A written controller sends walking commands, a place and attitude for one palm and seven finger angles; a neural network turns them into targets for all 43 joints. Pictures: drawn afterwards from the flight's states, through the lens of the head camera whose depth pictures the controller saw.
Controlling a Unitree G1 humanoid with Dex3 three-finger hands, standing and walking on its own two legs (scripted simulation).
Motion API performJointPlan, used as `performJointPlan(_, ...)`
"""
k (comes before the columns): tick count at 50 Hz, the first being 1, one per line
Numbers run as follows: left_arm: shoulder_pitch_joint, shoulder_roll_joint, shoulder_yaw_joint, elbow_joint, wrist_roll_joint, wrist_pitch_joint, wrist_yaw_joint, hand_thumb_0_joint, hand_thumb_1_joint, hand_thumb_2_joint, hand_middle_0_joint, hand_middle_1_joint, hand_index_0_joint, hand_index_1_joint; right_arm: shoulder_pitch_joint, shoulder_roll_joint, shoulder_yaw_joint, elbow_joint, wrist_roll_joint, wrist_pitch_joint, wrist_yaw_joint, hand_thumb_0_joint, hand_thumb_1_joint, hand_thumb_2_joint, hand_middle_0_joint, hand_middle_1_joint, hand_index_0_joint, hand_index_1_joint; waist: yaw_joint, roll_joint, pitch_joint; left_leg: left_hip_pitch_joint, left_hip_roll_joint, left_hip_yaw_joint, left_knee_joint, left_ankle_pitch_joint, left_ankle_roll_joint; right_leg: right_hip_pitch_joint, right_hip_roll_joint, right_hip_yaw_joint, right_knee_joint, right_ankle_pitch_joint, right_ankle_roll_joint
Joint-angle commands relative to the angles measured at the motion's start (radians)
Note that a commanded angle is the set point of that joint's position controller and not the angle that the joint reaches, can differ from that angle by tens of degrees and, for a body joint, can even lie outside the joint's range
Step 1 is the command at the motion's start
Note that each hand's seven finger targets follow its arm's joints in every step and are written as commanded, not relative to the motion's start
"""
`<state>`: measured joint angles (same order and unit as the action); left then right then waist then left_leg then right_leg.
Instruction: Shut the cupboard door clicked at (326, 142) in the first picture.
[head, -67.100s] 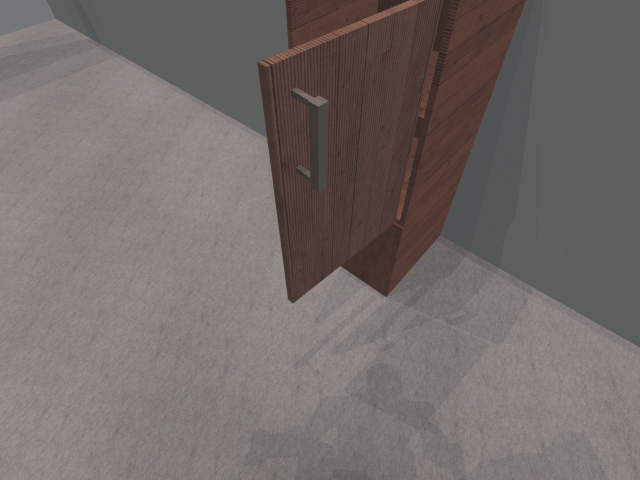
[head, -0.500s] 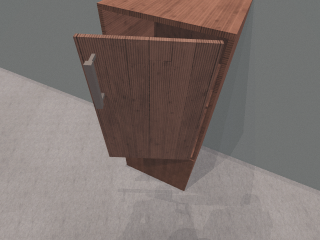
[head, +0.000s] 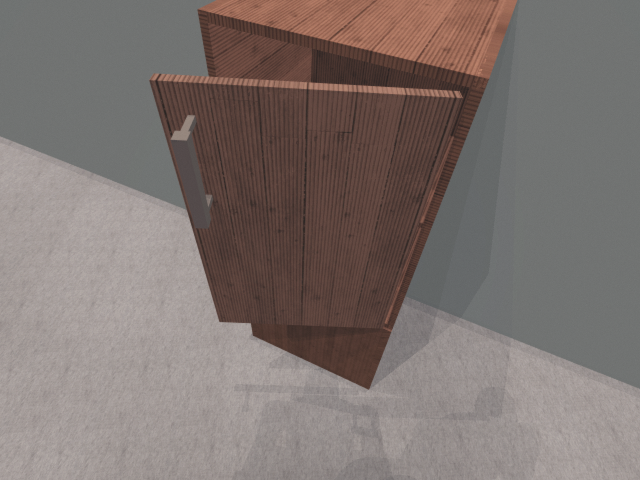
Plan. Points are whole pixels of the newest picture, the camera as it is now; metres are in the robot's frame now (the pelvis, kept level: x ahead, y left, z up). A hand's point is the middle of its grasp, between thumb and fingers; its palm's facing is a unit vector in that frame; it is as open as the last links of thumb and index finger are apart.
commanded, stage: come to a stop and stand still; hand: left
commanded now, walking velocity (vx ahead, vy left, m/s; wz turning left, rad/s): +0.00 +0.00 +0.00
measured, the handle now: (196, 174) +0.48 +0.22 +0.12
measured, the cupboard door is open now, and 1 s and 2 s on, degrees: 24 24 24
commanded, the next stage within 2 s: look again from close up in 0.24 s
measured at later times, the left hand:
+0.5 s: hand out of the picture +0.01 +0.18 -0.18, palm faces +0.02 -0.98 -0.21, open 7.3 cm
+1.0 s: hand out of the picture +0.06 +0.18 -0.16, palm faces +0.14 -0.96 -0.23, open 7.3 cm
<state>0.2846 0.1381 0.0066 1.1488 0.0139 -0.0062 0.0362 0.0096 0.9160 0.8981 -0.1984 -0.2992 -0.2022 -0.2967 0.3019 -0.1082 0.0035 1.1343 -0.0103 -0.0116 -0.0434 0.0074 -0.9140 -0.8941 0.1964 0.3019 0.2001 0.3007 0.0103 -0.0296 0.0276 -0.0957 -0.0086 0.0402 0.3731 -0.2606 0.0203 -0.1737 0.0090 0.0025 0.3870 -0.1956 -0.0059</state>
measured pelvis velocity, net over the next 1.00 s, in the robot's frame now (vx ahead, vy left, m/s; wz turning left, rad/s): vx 0.00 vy -0.01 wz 0.01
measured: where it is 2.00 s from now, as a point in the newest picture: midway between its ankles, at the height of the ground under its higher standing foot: outside the picture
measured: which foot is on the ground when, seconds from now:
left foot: down 0.00-1.00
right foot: down 0.00-1.00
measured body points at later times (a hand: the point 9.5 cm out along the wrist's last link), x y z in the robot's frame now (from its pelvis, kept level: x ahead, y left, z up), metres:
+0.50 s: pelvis +0.01 +0.01 -0.01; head +0.03 +0.00 +0.44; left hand +0.01 +0.23 -0.16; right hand +0.01 -0.21 -0.17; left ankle -0.04 +0.10 -0.74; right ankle +0.01 -0.12 -0.74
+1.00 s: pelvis +0.00 -0.01 -0.01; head +0.04 -0.02 +0.44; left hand +0.05 +0.23 -0.14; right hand +0.03 -0.24 -0.17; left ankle -0.04 +0.10 -0.74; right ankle +0.01 -0.12 -0.74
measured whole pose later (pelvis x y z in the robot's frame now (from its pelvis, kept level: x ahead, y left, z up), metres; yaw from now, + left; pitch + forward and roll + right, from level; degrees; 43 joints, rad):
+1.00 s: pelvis +0.00 -0.01 -0.01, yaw +0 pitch -1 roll +1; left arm 0.34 0.17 0.05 0.76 -0.04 0.05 0.04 0.01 0.91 0.90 -0.20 -0.30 -0.21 -0.30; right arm 0.29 -0.17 0.02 1.02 0.00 -0.09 -0.07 0.01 -0.91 -0.89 0.20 0.30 0.20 0.30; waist 0.01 0.00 0.08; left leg -0.17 0.00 0.04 0.51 -0.33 0.00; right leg -0.26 0.01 -0.01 0.56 -0.28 -0.02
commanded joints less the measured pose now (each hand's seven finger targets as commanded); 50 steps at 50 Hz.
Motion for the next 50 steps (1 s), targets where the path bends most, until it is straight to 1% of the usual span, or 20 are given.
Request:
performJointPlan(1,0.068,0.075,0.009,-0.023,-0.003,-0.009,0.003,0.0,0.9,0.9,-0.2,-0.3,-0.2,-0.3,0.09,-0.106,-0.014,-0.012,0.004,-0.014,-0.006,0.0,-0.9,-0.9,0.2,0.3,0.2,0.3,-0.007,0.039,0.047,-0.056,0.118,-0.089,-0.082,0.187,0.004,0.015,-0.103,0.08,-0.051,0.16,-0.027)
performJointPlan(10,0.059,0.089,0.01,-0.03,-0.004,-0.012,0.003,0.0,0.9,0.9,-0.2,-0.3,-0.2,-0.3,0.087,-0.113,-0.015,-0.01,0.004,-0.013,-0.007,0.0,-0.9,-0.9,0.2,0.3,0.2,0.3,-0.008,0.017,0.031,-0.038,0.117,-0.084,-0.075,0.22,0.001,0.041,-0.105,0.073,-0.048,0.208,-0.03)
performJointPlan(16,0.056,0.093,0.01,-0.03,-0.006,-0.011,0.003,0.0,0.9,0.9,-0.2,-0.3,-0.2,-0.3,0.082,-0.116,-0.013,-0.006,0.003,-0.015,-0.007,0.0,-0.9,-0.9,0.2,0.3,0.2,0.3,-0.007,0.042,0.032,-0.036,0.114,-0.083,-0.074,0.242,-0.001,0.051,-0.108,0.073,-0.044,0.228,-0.031)
performJointPlan(17,0.106,0.12,-0.002,-0.008,0.007,-0.04,0.043,0.0,0.9,0.9,-0.2,-0.3,-0.2,-0.3,-0.022,-0.154,-0.012,-0.074,0.013,-0.033,0.011,0.0,-0.9,-0.9,0.2,0.3,0.2,0.3,0.017,0.116,0.043,-0.114,0.128,-0.037,0.109,0.342,-0.021,0.021,-0.158,0.069,0.024,0.481,-0.019)
performJointPlan(18,0.094,0.149,0.006,-0.049,-0.001,-0.043,0.034,0.0,0.9,0.9,-0.2,-0.3,-0.2,-0.3,0.034,-0.105,-0.009,-0.102,0.0,-0.027,0.011,0.0,-0.9,-0.9,0.2,0.3,0.2,0.3,-0.016,0.128,-0.015,-0.117,0.07,-0.071,0.067,0.116,-0.018,0.048,-0.163,0.112,0.053,0.376,-0.044)
performJointPlan(19,0.062,0.133,-0.004,-0.052,-0.004,-0.04,0.022,0.0,0.9,0.9,-0.2,-0.3,-0.2,-0.3,0.053,-0.103,-0.007,-0.092,-0.002,-0.032,0.008,0.0,-0.9,-0.9,0.2,0.3,0.2,0.3,-0.021,0.175,0.009,-0.126,0.082,-0.079,0.016,0.122,-0.004,0.017,-0.145,0.093,0.067,0.265,-0.053)
performJointPlan(20,0.053,0.127,-0.006,-0.054,-0.004,-0.042,0.016,0.0,0.9,0.9,-0.2,-0.3,-0.2,-0.3,0.069,-0.097,-0.003,-0.091,-0.008,-0.037,0.01,0.0,-0.9,-0.9,0.2,0.3,0.2,0.3,-0.013,0.175,-0.02,-0.124,0.097,-0.092,0.032,0.208,0.001,0.028,-0.123,0.072,0.078,0.213,-0.054)
performJointPlan(22,0.056,0.114,-0.007,-0.06,-0.004,-0.036,0.009,0.0,0.9,0.9,-0.2,-0.3,-0.2,-0.3,0.077,-0.12,-0.003,-0.105,-0.003,-0.037,0.008,0.0,-0.9,-0.9,0.2,0.3,0.2,0.3,-0.015,0.127,-0.056,-0.099,0.112,-0.107,0.038,0.257,0.013,0.03,-0.101,0.057,0.087,0.13,-0.051)
performJointPlan(24,0.039,0.098,-0.011,-0.06,-0.005,-0.029,0.006,0.0,0.9,0.9,-0.2,-0.3,-0.2,-0.3,0.076,-0.133,-0.005,-0.113,-0.002,-0.035,0.005,0.0,-0.9,-0.9,0.2,0.3,0.2,0.3,-0.018,0.047,-0.02,-0.105,0.116,-0.118,0.028,0.253,0.022,0.007,-0.094,0.051,0.088,0.109,-0.047)
performJointPlan(25,0.03,0.099,-0.011,-0.063,-0.004,-0.026,0.004,0.0,0.9,0.9,-0.2,-0.3,-0.2,-0.3,0.071,-0.133,-0.004,-0.114,-0.004,-0.035,0.005,0.0,-0.9,-0.9,0.2,0.3,0.2,0.3,-0.014,0.047,0.016,-0.121,0.115,-0.118,0.016,0.246,0.025,-0.008,-0.092,0.049,0.088,0.094,-0.045)
performJointPlan(29,0.026,0.103,-0.012,-0.065,-0.006,-0.021,0.003,0.0,0.9,0.9,-0.2,-0.3,-0.2,-0.3,0.061,-0.152,-0.002,-0.111,-0.003,-0.031,0.008,0.0,-0.9,-0.9,0.2,0.3,0.2,0.3,-0.014,-0.011,0.065,-0.127,0.104,-0.12,-0.013,0.162,0.026,-0.038,-0.094,0.066,0.073,0.068,-0.04)
performJointPlan(30,0.021,0.107,-0.01,-0.066,-0.005,-0.021,0.002,0.0,0.9,0.9,-0.2,-0.3,-0.2,-0.3,0.059,-0.145,-0.001,-0.108,-0.004,-0.032,0.008,0.0,-0.9,-0.9,0.2,0.3,0.2,0.3,-0.012,0.019,0.079,-0.136,0.102,-0.117,-0.024,0.164,0.026,-0.039,-0.094,0.065,0.074,0.069,-0.042)
performJointPlan(34,0.022,0.121,-0.008,-0.069,-0.007,-0.021,0.002,0.0,0.9,0.9,-0.2,-0.3,-0.2,-0.3,0.045,-0.156,0.0,-0.098,-0.002,-0.03,0.01,0.0,-0.9,-0.9,0.2,0.3,0.2,0.3,-0.01,-0.008,0.066,-0.114,0.094,-0.108,-0.027,0.131,0.025,-0.035,-0.101,0.08,0.058,0.077,-0.039)
performJointPlan(37,0.017,0.131,-0.004,-0.071,-0.007,-0.021,0.001,0.0,0.9,0.9,-0.2,-0.3,-0.2,-0.3,0.035,-0.159,0.001,-0.087,-0.003,-0.031,0.01,0.0,-0.9,-0.9,0.2,0.3,0.2,0.3,-0.007,0.017,0.047,-0.101,0.092,-0.102,-0.03,0.141,0.023,-0.022,-0.105,0.084,0.057,0.097,-0.041)
performJointPlan(41,0.01,0.144,0.001,-0.072,-0.007,-0.025,0.0,0.0,0.9,0.9,-0.2,-0.3,-0.2,-0.3,0.028,-0.161,-0.003,-0.075,-0.003,-0.032,0.009,0.0,-0.9,-0.9,0.2,0.3,0.2,0.3,-0.008,0.011,0.008,-0.077,0.092,-0.092,-0.018,0.166,0.019,0.002,-0.11,0.09,0.055,0.157,-0.044)
performJointPlan(46,0.0,0.151,0.005,-0.069,-0.006,-0.026,-0.001,0.0,0.9,0.9,-0.2,-0.3,-0.2,-0.3,0.02,-0.159,-0.006,-0.062,-0.002,-0.03,0.008,0.0,-0.9,-0.9,0.2,0.3,0.2,0.3,-0.009,0.032,0.006,-0.071,0.095,-0.081,-0.019,0.161,0.014,0.006,-0.115,0.091,0.045,0.177,-0.047)
performJointPlan(47,0.123,0.156,0.013,-0.031,0.003,-0.042,0.04,0.0,0.9,0.9,-0.2,-0.3,-0.2,-0.3,-0.06,-0.181,-0.018,-0.117,0.011,-0.031,0.017,0.0,-0.9,-0.9,0.2,0.3,0.2,0.3,0.035,-0.142,-0.043,-0.129,0.123,-0.042,0.199,0.252,-0.012,0.065,-0.169,0.117,0.066,0.654,-0.011)
performJointPlan(48,-0.812,0.776,0.447,-1.637,-0.125,-0.34,0.051,0.0,0.9,0.9,-0.2,-0.3,-0.2,-0.3,0.049,-0.401,-0.079,-0.383,0.005,-0.226,-0.11,0.0,-0.9,-0.9,0.2,0.3,0.2,0.3,-0.12,0.05,-0.419,0.204,0.084,-0.009,0.284,0.499,0.008,0.046,-0.083,0.077,0.233,0.475,-0.009)
performJointPlan(49,-0.082,0.223,0.03,-1.261,-0.128,-0.233,0.055,0.0,0.9,0.9,-0.218,-0.32,-0.218,-0.32,-0.072,-0.239,0.001,-0.388,0.057,-0.295,-0.103,0.0,-0.9,-0.9,0.2,0.3,0.2,0.3,-0.051,0.37,-0.494,0.13,0.014,-0.03,0.195,0.533,0.009,-0.019,-0.008,-0.006,0.334,0.273,-0.015)
performJointPlan(50,-0.085,0.206,0.091,-1.3,-0.177,-0.182,0.098,0.0,0.9,0.9,-0.237,-0.34,-0.237,-0.34,-0.112,-0.244,-0.005,-0.367,0.037,-0.324,-0.088,0.0,-0.9,-0.9,0.2,0.3,0.2,0.3,0.007,0.383,-0.454,0.119,0.044,-0.028,0.145,0.638,-0.021,-0.057,-0.011,-0.047,0.203,0.136,-0.026)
